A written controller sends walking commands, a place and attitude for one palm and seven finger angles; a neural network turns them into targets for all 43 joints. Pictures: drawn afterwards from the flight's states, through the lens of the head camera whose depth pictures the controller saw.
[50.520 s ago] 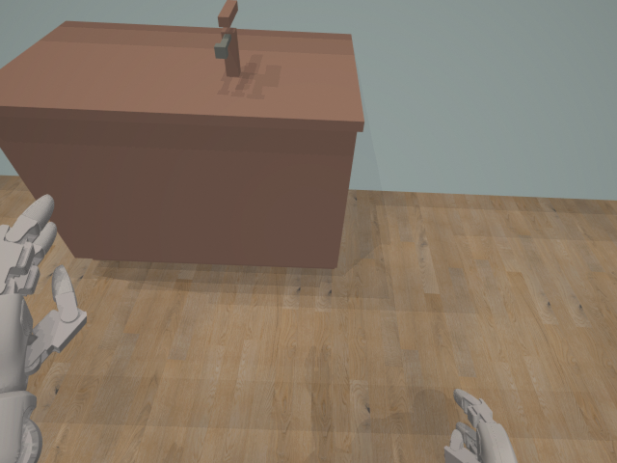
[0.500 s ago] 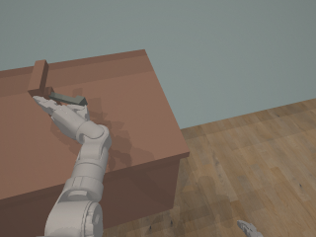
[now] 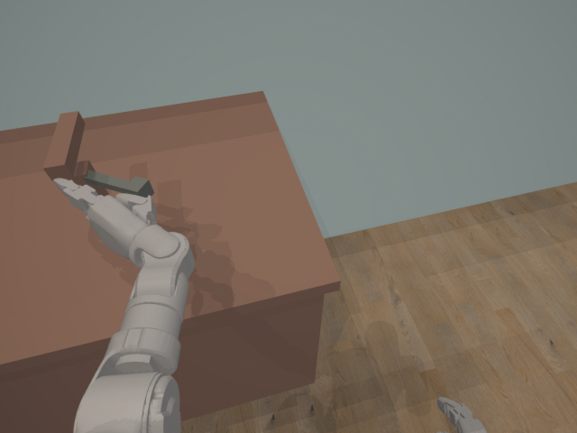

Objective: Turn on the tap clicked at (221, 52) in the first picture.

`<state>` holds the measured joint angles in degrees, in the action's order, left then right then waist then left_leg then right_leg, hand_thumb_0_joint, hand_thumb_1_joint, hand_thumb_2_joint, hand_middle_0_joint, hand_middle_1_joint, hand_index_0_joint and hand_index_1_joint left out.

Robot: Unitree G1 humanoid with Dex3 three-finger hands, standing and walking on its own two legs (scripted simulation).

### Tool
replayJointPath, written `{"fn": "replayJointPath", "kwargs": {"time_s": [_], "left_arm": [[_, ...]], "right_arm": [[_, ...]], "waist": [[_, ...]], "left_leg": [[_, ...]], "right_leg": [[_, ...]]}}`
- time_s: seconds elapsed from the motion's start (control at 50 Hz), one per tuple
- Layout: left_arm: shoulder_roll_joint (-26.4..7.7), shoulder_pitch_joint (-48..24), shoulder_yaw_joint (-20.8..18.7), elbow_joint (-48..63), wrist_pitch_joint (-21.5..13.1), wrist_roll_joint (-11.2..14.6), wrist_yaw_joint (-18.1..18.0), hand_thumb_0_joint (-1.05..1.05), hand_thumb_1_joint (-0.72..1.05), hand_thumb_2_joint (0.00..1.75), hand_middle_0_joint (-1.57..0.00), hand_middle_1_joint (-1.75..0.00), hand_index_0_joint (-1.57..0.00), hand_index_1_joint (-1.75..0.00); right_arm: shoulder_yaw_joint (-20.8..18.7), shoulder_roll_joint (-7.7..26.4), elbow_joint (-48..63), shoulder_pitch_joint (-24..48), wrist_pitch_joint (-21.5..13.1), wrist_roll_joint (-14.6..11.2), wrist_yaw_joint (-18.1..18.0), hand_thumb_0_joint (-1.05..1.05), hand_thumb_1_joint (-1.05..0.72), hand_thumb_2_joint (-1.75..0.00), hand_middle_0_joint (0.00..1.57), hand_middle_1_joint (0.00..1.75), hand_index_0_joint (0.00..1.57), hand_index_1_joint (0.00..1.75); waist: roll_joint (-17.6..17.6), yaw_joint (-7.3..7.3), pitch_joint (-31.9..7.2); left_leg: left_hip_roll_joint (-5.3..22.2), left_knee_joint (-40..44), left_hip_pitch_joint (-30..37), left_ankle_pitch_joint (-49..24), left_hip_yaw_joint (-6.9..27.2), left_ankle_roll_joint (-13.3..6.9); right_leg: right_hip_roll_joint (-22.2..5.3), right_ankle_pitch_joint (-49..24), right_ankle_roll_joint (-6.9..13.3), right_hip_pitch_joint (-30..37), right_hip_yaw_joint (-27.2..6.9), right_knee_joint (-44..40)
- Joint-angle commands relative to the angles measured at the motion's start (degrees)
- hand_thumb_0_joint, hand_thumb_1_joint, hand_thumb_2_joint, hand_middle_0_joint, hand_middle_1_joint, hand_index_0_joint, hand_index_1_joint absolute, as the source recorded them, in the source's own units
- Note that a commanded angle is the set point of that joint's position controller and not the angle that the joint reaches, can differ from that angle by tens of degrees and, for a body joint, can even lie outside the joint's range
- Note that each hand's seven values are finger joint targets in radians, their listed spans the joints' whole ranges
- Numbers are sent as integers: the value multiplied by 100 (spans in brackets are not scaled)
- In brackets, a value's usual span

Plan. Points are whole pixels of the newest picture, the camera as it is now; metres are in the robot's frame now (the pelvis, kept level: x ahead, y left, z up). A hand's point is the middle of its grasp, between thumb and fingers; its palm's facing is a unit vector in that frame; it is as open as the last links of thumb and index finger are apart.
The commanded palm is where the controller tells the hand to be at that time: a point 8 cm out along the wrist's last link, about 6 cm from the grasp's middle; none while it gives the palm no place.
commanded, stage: push the lever round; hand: left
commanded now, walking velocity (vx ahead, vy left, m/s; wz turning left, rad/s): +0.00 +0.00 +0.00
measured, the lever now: (139, 190) +0.43 +0.25 +0.11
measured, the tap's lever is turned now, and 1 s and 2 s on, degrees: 55 56 56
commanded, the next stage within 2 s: none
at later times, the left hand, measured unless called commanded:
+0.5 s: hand (149, 203) +0.40 +0.23 +0.11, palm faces +0.85 -0.52 -0.06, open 8.6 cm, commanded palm +0.40 +0.25 +0.10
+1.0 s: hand (149, 202) +0.40 +0.23 +0.11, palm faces +0.86 -0.51 -0.05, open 8.5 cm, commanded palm +0.40 +0.24 +0.10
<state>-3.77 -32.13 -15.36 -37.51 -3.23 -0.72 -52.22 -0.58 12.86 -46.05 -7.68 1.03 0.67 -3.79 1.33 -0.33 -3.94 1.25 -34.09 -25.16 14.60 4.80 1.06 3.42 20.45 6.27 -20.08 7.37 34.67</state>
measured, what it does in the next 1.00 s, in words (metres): stands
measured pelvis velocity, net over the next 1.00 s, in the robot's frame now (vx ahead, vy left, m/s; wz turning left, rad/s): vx -0.01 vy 0.01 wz -0.01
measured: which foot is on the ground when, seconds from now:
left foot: down 0.00-1.00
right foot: down 0.00-1.00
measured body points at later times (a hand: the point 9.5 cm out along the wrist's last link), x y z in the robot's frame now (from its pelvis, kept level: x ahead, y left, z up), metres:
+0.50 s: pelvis -0.01 +0.00 +0.00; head +0.01 -0.02 +0.45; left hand +0.35 +0.25 +0.12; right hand +0.12 -0.25 -0.13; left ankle +0.03 +0.17 -0.72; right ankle -0.02 -0.04 -0.72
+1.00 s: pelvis -0.01 +0.01 +0.00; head +0.01 -0.01 +0.44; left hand +0.35 +0.25 +0.11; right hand +0.12 -0.24 -0.13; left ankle +0.03 +0.17 -0.72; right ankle -0.02 -0.04 -0.72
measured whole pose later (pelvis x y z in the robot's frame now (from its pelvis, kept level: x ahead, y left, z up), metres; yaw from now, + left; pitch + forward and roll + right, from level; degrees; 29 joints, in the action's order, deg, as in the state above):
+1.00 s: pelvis -0.01 +0.01 +0.00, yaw +0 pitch +6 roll +0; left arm -4.2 -36.0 -17.4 -41.9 -4.5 -1.5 -53.4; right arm -0.6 12.5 -46.4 -9.0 0.1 1.3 -2.9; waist 1.7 0.8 -4.7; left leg 1.4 -36.7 -28.9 14.6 4.4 1.1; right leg 3.4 20.3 6.0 -23.8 7.3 37.3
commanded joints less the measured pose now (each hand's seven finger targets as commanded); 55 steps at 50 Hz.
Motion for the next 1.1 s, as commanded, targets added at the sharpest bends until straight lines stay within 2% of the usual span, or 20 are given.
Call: {"fn": "replayJointPath", "kwargs": {"time_s": [0.0,0.02,0.06,0.14,0.16,0.2,0.26,0.32,0.36,0.4,0.44,0.46,0.48,0.56,0.62,0.66,0.78,0.86,0.9,1.08], "left_arm": [[-1037,-3064,407,1140,-135,-183,632,0,90,90,-15,-15,-15,-15],[-965,-3098,485,1172,-130,-181,643,0,90,90,-15,-15,-15,-15],[-1305,-2949,139,1025,-88,-186,620,0,90,90,-15,-15,-15,-15],[-1291,-3039,184,1133,-79,-151,666,0,90,90,-15,-15,-15,-15],[-1465,-2952,-13,1001,-60,-181,645,0,90,90,-15,-15,-15,-15],[-1243,-3022,223,1049,-66,-150,681,0,90,90,-15,-15,-15,-15],[-1467,-3000,12,898,-79,-167,651,0,90,90,-15,-15,-15,-15],[-1208,-3159,271,1016,-129,-158,657,0,90,90,-15,-15,-15,-15],[-1522,-3004,-44,805,-111,-174,627,0,90,90,-15,-15,-15,-15],[-1293,-3213,176,1006,-155,-164,635,0,90,90,-15,-15,-15,-15],[-1360,-3224,101,1032,-176,-171,619,0,90,90,-15,-15,-15,-15],[-1541,-3162,-75,894,-161,-210,596,0,90,90,-15,-15,-15,-15],[-1311,-3212,131,933,-161,-188,608,0,90,90,-15,-15,-15,-15],[-1349,-3304,72,874,-191,-250,568,0,90,90,-15,-15,-15,-15],[-1147,-3434,258,955,-224,-265,547,0,90,90,-15,-15,-15,-15],[-1343,-3418,57,868,-240,-316,514,0,90,90,-15,-15,-15,-15],[-1164,-3532,209,797,-252,-333,484,0,90,90,-15,-15,-15,-15],[-1430,-3465,-8,581,-217,-326,474,0,90,90,-15,-15,-15,-15],[-1231,-3589,227,700,-255,-306,503,0,90,90,-15,-15,-15,-15],[-1250,-3573,164,752,-299,-330,463,0,90,90,-15,-15,-15,-15]], "right_arm": [[-173,679,686,446,-251,-13,-22,0,-90,-90,20,30,20,30],[-158,674,693,462,-262,-6,-19,0,-90,-90,20,30,20,30],[-188,713,611,375,-226,-7,-36,0,-90,-90,20,30,20,30],[-165,713,700,427,-237,-17,-33,0,-90,-90,20,30,20,30],[-194,724,627,377,-212,-8,-43,0,-90,-90,20,30,20,30],[-166,706,696,411,-242,-24,-26,0,-90,-90,20,30,20,30],[-182,722,626,385,-241,-27,-37,0,-90,-90,20,30,20,30],[-164,697,701,422,-296,-19,-8,0,-90,-90,20,30,20,30],[-194,743,616,369,-270,-15,-23,0,-90,-90,20,30,20,30],[-168,702,705,387,-300,-14,9,0,-90,-90,20,30,20,30],[-177,714,690,381,-309,1,11,0,-90,-90,20,30,20,30],[-202,733,608,335,-278,4,2,0,-90,-90,20,30,20,30],[-173,705,690,366,-298,6,22,0,-90,-90,20,30,20,30],[-205,718,607,317,-322,32,34,0,-90,-90,20,30,20,30],[-188,688,674,341,-369,53,72,0,-90,-90,20,30,20,30],[-217,708,601,309,-349,62,66,0,-90,-90,20,30,20,30],[-198,688,645,286,-376,73,102,0,-90,-90,20,30,20,30],[-213,709,578,305,-327,59,68,0,-90,-90,20,30,20,30],[-188,683,632,321,-341,49,67,0,-90,-90,20,30,20,30],[-184,679,649,297,-308,67,46,0,-90,-90,20,30,20,30]], "waist": [[-472,357,-1502],[-457,371,-1469],[-473,340,-1461],[-527,349,-1552],[-503,330,-1469],[-552,352,-1496],[-474,331,-1349],[-483,359,-1420],[-489,338,-1330],[-409,346,-1504],[-438,353,-1614],[-421,349,-1519],[-430,369,-1508],[-432,388,-1509],[-377,406,-1618],[-388,389,-1574],[-405,425,-1596],[-371,381,-1452],[-359,414,-1499],[-380,414,-1557]], "left_leg": [[-103,-18,524,-463,-367,-310],[-107,-26,484,-447,-359,-309],[-114,-20,398,-444,-342,-299],[-95,-82,321,-472,-359,-300],[-108,-58,278,-435,-327,-296],[-98,-52,288,-383,-336,-302],[-97,-54,211,-253,-322,-299],[-93,-78,229,-255,-322,-305],[-81,-77,161,-201,-321,-296],[-101,-100,206,-266,-329,-308],[-99,-154,186,-309,-333,-309],[-97,-117,137,-278,-310,-299],[-114,-113,167,-270,-328,-308],[-119,-127,202,-274,-323,-309],[-134,-167,227,-273,-348,-316],[-136,-163,196,-273,-328,-309],[-145,-161,210,-196,-368,-316],[-121,-154,64,-52,-353,-289],[-99,-138,168,-40,-372,-303],[-120,-87,262,-182,-393,-314]], "right_leg": [[-797,-1735,-788,458,-1063,-899],[-813,-1770,-803,443,-1094,-901],[-799,-1794,-801,494,-1098,-891],[-891,-2059,-859,590,-1207,-858],[-830,-1872,-832,523,-1149,-861],[-841,-1688,-838,486,-1150,-878],[-816,-1258,-823,356,-1206,-963],[-832,-1301,-830,336,-1204,-934],[-805,-1076,-822,280,-1212,-963],[-831,-1303,-818,345,-1209,-890],[-861,-1573,-853,415,-1260,-849],[-808,-1369,-814,365,-1179,-846],[-809,-1330,-825,309,-1168,-838],[-768,-1309,-794,233,-1116,-815],[-767,-1316,-800,200,-1116,-780],[-741,-1265,-774,187,-1088,-768],[-702,-938,-753,57,-1036,-767],[-711,-445,-744,25,-1120,-896],[-711,-389,-732,21,-1113,-912],[-699,-797,-731,139,-1055,-852]]}}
